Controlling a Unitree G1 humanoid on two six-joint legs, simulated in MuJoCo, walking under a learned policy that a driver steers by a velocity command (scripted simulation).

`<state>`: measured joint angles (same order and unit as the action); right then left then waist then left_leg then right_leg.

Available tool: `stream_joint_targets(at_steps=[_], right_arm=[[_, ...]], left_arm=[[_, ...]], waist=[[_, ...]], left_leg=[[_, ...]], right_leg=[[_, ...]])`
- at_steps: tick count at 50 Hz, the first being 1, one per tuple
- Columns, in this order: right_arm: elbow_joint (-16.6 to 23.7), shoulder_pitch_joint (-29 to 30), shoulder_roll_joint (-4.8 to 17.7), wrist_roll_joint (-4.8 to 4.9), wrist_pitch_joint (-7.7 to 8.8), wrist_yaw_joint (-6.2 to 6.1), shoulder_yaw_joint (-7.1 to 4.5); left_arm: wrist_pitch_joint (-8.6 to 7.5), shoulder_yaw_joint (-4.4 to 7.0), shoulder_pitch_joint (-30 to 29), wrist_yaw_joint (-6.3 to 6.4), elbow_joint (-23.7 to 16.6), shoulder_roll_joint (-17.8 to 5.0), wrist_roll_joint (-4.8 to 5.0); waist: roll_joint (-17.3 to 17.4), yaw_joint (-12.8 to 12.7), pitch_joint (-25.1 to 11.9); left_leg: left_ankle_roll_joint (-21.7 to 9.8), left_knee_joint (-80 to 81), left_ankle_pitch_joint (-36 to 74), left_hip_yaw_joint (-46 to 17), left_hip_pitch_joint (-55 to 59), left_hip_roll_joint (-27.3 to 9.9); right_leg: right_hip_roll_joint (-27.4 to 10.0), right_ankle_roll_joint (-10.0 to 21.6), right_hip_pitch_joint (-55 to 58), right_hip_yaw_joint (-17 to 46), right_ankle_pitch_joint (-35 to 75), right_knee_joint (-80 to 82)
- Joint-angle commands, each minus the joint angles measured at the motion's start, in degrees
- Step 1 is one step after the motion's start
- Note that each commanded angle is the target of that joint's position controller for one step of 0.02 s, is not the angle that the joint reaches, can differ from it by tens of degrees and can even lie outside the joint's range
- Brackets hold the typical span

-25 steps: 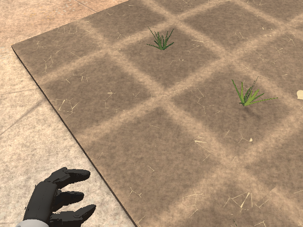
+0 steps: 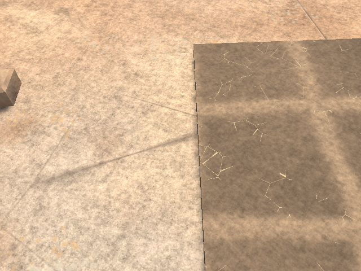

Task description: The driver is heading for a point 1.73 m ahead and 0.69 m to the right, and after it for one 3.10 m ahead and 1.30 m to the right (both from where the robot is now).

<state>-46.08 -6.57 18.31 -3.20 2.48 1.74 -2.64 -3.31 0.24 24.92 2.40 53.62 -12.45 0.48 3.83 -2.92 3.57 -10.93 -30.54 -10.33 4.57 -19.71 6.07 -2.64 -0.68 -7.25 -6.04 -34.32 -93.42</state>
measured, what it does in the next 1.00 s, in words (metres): walks ahead, turning right: right foot 0.06 m higher, then left foot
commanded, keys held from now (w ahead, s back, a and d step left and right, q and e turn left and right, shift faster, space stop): e+shift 0.84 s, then q+shift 0.16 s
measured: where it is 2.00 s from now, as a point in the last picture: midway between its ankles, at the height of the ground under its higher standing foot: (232, 221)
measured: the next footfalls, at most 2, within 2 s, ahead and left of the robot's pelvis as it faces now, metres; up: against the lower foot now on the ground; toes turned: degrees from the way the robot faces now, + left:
right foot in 0.28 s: +0.40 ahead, -0.17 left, +0.06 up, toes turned -7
left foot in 0.80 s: +0.53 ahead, -0.04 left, +0.06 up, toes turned -45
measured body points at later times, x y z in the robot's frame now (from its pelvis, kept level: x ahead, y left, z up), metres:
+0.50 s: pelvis +0.27 -0.09 +0.06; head +0.32 -0.12 +0.50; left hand +0.47 +0.14 -0.03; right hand +0.44 -0.40 -0.03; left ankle +0.32 +0.08 -0.60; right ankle +0.36 -0.17 -0.67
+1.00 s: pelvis +0.40 -0.07 +0.07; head +0.44 -0.08 +0.52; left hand +0.71 +0.02 -0.02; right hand +0.35 -0.36 -0.02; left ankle +0.51 -0.01 -0.67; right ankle +0.27 -0.16 -0.58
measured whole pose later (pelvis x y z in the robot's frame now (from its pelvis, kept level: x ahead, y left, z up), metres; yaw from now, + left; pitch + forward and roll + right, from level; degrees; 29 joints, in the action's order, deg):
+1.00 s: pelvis +0.40 -0.07 +0.07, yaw -40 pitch +1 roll +0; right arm -39.5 -8.1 12.4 -0.2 0.3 -2.0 -1.7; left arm 3.8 3.5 8.9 2.3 33.3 -18.5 -0.2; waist -2.3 2.3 3.4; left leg -1.1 -26.1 -9.5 -4.7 -17.6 2.6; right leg 5.4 -4.4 -27.8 9.3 -26.4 -67.0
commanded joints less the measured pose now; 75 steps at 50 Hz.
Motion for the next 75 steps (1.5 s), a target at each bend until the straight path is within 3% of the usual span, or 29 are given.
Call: stream_joint_targets(at_steps=[1, 2, 3, 5, 7, 9, 13, 14, 15, 16, 17, 19, 27, 38, 40, 41, 42, 43, 45, 49, 53, 58, 59, 60, 61, 62, 64, 68, 75], right_arm=[[-3.15, -20.97, 11.19, 0.97, -0.23, -2.40, -3.33], [-1.25, -12.47, 8.07, 4.26, 0.28, -1.52, -2.50], [-0.94, -8.45, 5.79, 4.07, 1.12, -0.84, -1.56], [-0.69, 1.86, 3.43, 3.74, 2.37, 0.00, -0.01], [-1.40, 4.42, 4.16, 2.73, 3.14, -1.14, -0.33], [-1.56, 2.21, 5.04, 2.35, 2.73, -2.97, -0.81], [1.13, 2.94, 6.55, 4.72, -0.70, -4.74, -0.90], [2.59, 4.04, 5.48, 4.54, -1.27, -4.80, -0.53], [4.60, -1.46, -2.04, 1.35, -1.53, -3.25, 0.98], [2.52, -10.03, 1.78, 1.98, -1.01, -1.61, 0.49], [2.46, -7.85, 5.04, 3.65, -1.27, -0.91, -0.66], [4.54, -1.04, 2.27, 3.26, -1.79, -1.83, -0.59], [7.81, 6.94, 1.41, 3.98, -2.03, -3.01, -1.36], [8.43, 6.68, 3.13, 4.38, 0.51, -2.08, -2.66], [7.55, 3.81, 4.11, 3.71, 0.40, -2.16, -3.35], [7.83, 2.99, 8.80, 1.43, -0.11, -2.53, -3.98], [9.84, 4.37, 6.53, 0.93, 0.07, -2.92, -3.95], [11.50, 5.18, 3.25, 1.14, 0.04, -3.45, -2.88], [11.84, 4.69, 1.83, 2.99, -0.93, -4.38, -1.65], [10.24, 0.69, -0.84, 3.00, -1.74, -3.74, 0.53], [10.09, -3.87, 7.34, 4.22, -2.90, -3.05, -2.76], [11.10, -2.12, 5.64, 7.03, -3.25, -3.81, -3.74], [11.31, -2.72, 3.60, 6.72, -3.40, -3.97, -3.35], [12.63, -4.52, 0.67, 6.19, -3.10, -3.76, -2.88], [12.21, -5.29, 4.70, 5.12, -2.73, -3.74, -4.16], [11.12, -6.46, 6.87, 5.08, -3.05, -3.57, -5.08], [9.82, -8.38, 4.83, 4.96, -4.66, -3.72, -4.79], [13.77, -1.62, 1.09, 5.25, -5.04, -2.19, -2.70], [16.77, 0.65, 2.53, 5.41, -5.47, 0.87, -2.72]], left_arm=[[-1.22, 1.08, -4.47, 0.41, -7.93, -9.88, 0.13], [-2.32, 2.49, -0.10, -0.13, -8.49, -10.60, 4.30], [-1.48, 2.99, -1.11, 0.27, -7.13, -11.66, 4.24], [0.71, 2.25, -1.68, 0.43, -8.76, -6.48, 3.75], [-0.02, 1.31, -9.52, 0.24, -12.57, -3.48, 0.59], [-0.91, 0.54, -10.89, -1.18, -12.44, -1.13, 0.17], [-0.69, 4.06, 2.37, -3.46, -10.87, -8.32, 0.03], [-0.48, 5.98, 8.11, -3.62, -10.18, -12.70, -0.44], [-0.73, 6.71, 1.08, -3.14, -13.14, -19.05, -2.25], [-0.91, 5.91, -7.46, -3.33, -18.29, -17.01, -4.84], [-0.92, 5.33, -11.46, -3.74, -20.61, -13.56, -3.54], [-0.07, 4.77, -12.56, -3.51, -20.16, -10.30, 1.14], [3.97, 6.45, -11.34, 1.44, -24.10, -12.14, 0.84], [7.51, 7.15, -14.68, 1.07, -27.49, -13.07, 0.80], [7.33, 6.39, -12.80, 0.38, -26.54, -10.56, 1.15], [7.13, 5.72, -10.81, -0.24, -28.71, -8.99, 1.55], [6.30, 6.86, -10.04, -0.71, -27.18, -13.96, 1.24], [6.01, 7.48, -12.87, -0.79, -25.78, -16.59, 0.97], [6.75, 6.16, -14.01, -0.04, -24.61, -13.14, -0.79], [6.01, 2.49, -14.97, -0.05, -24.12, -5.28, -0.87], [4.90, 2.86, -18.96, -0.07, -23.41, -6.55, -0.21], [3.85, 4.17, -12.01, -0.43, -18.36, -8.72, 0.59], [3.96, 4.85, -10.26, -0.15, -17.91, -10.91, -0.25], [4.61, 5.69, -13.42, -0.05, -17.77, -14.50, -1.97], [4.40, 5.38, -15.93, -0.09, -19.09, -12.22, -4.05], [3.96, 4.30, -18.83, 0.22, -20.05, -8.57, -3.75], [3.29, 3.58, -22.31, 0.65, -20.14, -6.22, -1.36], [3.89, 4.30, -17.98, 1.39, -18.29, -8.37, -1.09], [3.02, 6.30, -16.00, -0.02, -16.95, -13.90, 0.35]], waist=[[-10.99, 8.26, -13.28], [-10.25, 3.82, -16.24], [-12.71, 2.64, -11.16], [-7.34, -4.00, 0.23], [-3.64, -3.01, 2.84], [-0.99, -0.13, -2.72], [1.19, -5.36, -16.06], [-3.70, -9.44, -15.98], [-25.47, 0.50, -14.13], [-23.31, 3.08, -26.44], [-13.82, 3.21, -20.14], [-2.35, 4.84, -8.20], [-7.42, 3.19, -11.58], [-13.96, 1.26, -9.15], [-7.02, 1.49, -11.55], [11.51, -0.80, -14.61], [11.76, 0.25, -14.46], [5.89, 1.97, -11.72], [-0.78, 2.79, -8.69], [1.07, 2.92, -7.35], [7.98, 4.98, -6.79], [7.43, 0.63, -9.85], [2.91, 0.37, -11.75], [-14.63, 3.12, -8.94], [-15.45, 2.37, -9.33], [-11.74, 3.48, -8.38], [-11.18, 5.06, -5.80], [-11.47, 0.96, -3.77], [-10.87, -0.21, -5.34]], left_leg=[[-10.85, 2.06, 61.91, -24.51, 47.32, -27.76], [-14.95, 6.27, 38.32, -28.82, 39.25, -29.79], [-14.39, 9.45, 38.26, -28.26, 23.53, -31.49], [-8.53, 14.97, 34.91, -16.45, -2.38, -26.35], [-2.60, 17.37, 41.62, -3.88, -10.04, -17.29], [0.72, 13.99, 47.22, 1.84, -3.75, -13.02], [3.66, -9.58, 65.66, 3.62, 11.47, -14.79], [7.07, -25.88, 41.87, 1.94, 3.14, -10.80], [12.45, -47.52, -22.57, -2.09, -13.35, 5.83], [11.04, -57.83, -21.63, -16.57, -12.99, 4.16], [10.24, -57.19, -19.39, -15.58, -14.24, 2.37], [10.64, -46.79, -14.84, -12.84, -16.02, -1.49], [16.08, -27.27, -7.40, -14.35, -13.12, -0.47], [15.80, 5.53, 0.13, -13.52, -0.48, -0.13], [12.94, 12.21, 11.23, -15.89, 12.85, -7.33], [1.88, 11.72, 12.83, -32.84, 21.09, -21.20], [-3.26, 13.98, 8.60, -39.22, 18.75, -27.91], [-2.98, 13.16, 6.30, -35.16, 14.85, -25.07], [-0.86, 11.20, 6.52, -28.71, 11.91, -20.21], [0.72, 11.35, 9.57, -22.74, 10.95, -13.69], [-0.14, 10.58, 14.37, -27.64, 13.34, -13.16], [4.27, 7.53, 12.32, -30.71, 7.22, -10.52], [7.46, 1.54, 1.11, -27.11, -2.92, -7.53], [11.21, -8.65, -16.88, -14.12, -15.97, 0.42], [14.27, -21.78, -23.77, -11.58, -17.79, -2.21], [15.60, -29.92, -21.53, -11.17, -17.13, -4.07], [17.01, -34.55, -15.49, -9.74, -20.19, -5.55], [18.01, -25.76, -8.95, -4.57, -21.54, -7.78], [14.13, -10.42, -5.67, 0.13, -9.78, -8.35]], right_leg=[[-0.73, 2.25, -47.40, 7.28, 2.47, -10.44], [-1.53, -0.20, -47.72, 11.79, 3.40, -12.58], [-3.34, -1.31, -41.89, 12.08, 3.97, -12.46], [-6.29, -3.07, -33.33, 11.74, 3.74, 0.83], [-5.58, -3.21, -27.19, 7.08, 12.09, 20.22], [-2.28, -1.36, -21.06, 1.50, 23.78, 32.10], [7.04, 4.69, -6.31, -2.64, 30.18, 47.00], [6.21, 8.12, 4.59, 5.62, 39.70, 56.54], [-8.91, 19.77, 8.67, 40.16, 69.15, 65.95], [-14.41, 24.89, 10.13, 56.64, 53.67, 71.00], [-12.67, 22.30, 3.11, 51.38, 41.52, 70.21], [-5.36, 15.53, -8.31, 38.19, 27.34, 72.36], [-0.26, 12.95, -3.78, 32.74, 34.43, 72.40], [4.64, 9.08, -6.83, 41.45, 25.60, 65.74], [9.41, 5.84, -14.06, 36.87, 7.18, 54.71], [15.19, 3.28, -25.37, 26.25, -4.56, 45.49], [11.25, 0.18, -27.52, 22.43, -0.83, 31.30], [9.26, -1.22, -27.06, 20.58, 3.60, 26.45], [8.85, -3.02, -27.04, 18.42, 7.45, 18.82], [7.27, -4.55, -23.38, 13.33, 7.68, 28.30], [7.41, -4.61, -15.72, 8.39, 4.48, 51.94], [6.40, 0.03, 1.85, 10.52, 23.17, 75.86], [-0.76, 3.02, 12.15, 14.71, 27.17, 74.34], [-12.54, 10.60, 12.81, 25.40, 41.13, 73.51], [-19.37, 16.36, 7.78, 28.36, 49.45, 73.95], [-17.49, 16.25, 5.97, 24.59, 51.44, 73.46], [-12.14, 12.97, 6.04, 16.48, 49.77, 72.60], [-10.85, 13.37, 8.14, 9.78, 50.38, 73.24], [-14.64, 12.25, 4.37, 4.75, 38.18, 72.90]])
